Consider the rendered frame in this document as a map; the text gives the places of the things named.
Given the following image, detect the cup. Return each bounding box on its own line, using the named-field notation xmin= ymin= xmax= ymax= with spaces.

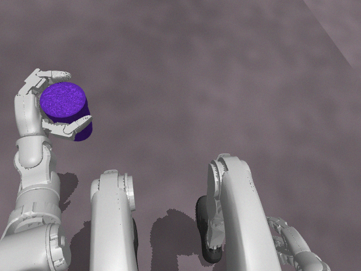
xmin=39 ymin=82 xmax=93 ymax=142

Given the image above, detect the right robot foot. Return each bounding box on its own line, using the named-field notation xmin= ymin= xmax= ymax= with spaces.
xmin=196 ymin=195 xmax=222 ymax=264

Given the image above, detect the right robot arm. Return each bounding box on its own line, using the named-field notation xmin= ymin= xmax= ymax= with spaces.
xmin=293 ymin=251 xmax=331 ymax=271

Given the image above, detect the right robot hand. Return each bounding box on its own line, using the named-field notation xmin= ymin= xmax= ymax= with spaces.
xmin=266 ymin=216 xmax=311 ymax=266

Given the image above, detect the left robot arm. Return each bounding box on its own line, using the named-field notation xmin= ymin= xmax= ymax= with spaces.
xmin=0 ymin=135 xmax=71 ymax=271

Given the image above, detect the left robot hand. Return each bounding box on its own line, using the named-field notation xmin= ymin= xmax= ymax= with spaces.
xmin=14 ymin=68 xmax=93 ymax=141

